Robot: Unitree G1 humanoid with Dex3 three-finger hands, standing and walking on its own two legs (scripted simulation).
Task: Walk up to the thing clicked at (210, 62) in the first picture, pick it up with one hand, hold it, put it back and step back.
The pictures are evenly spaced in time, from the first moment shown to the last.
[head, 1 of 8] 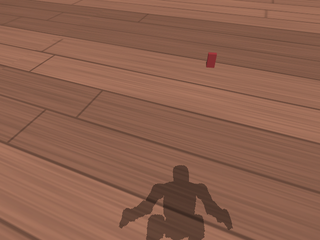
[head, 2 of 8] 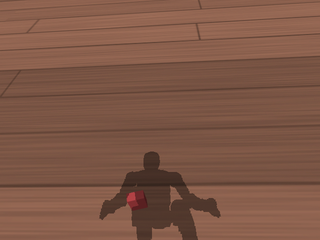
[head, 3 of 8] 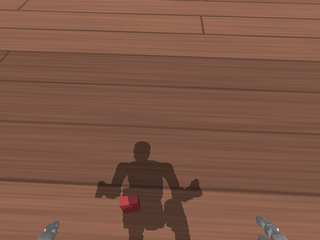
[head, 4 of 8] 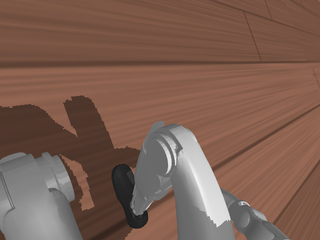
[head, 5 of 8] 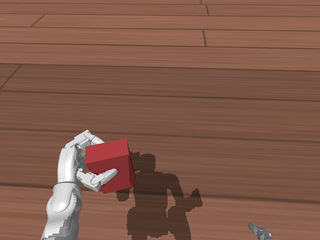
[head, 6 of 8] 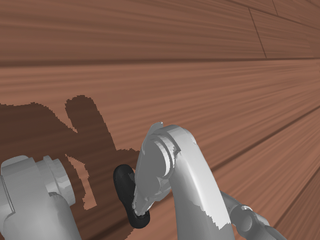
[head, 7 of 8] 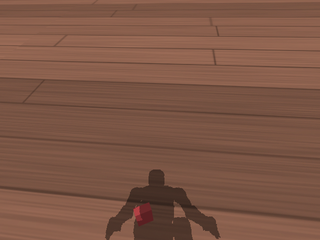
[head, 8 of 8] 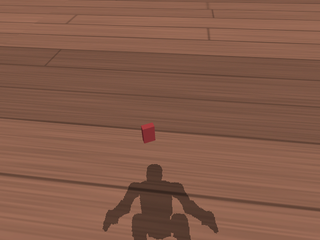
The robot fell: no
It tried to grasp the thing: yes
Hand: left
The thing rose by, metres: 0.68
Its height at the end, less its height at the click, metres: +0.00
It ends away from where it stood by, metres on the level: 0.02
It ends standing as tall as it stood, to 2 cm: yes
